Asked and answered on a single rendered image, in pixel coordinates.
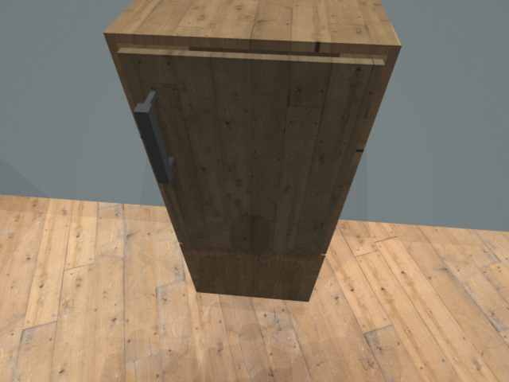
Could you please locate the handle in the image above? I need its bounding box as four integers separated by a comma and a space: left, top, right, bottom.
133, 91, 175, 184

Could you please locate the cupboard door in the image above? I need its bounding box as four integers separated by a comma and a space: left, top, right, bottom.
117, 48, 385, 255

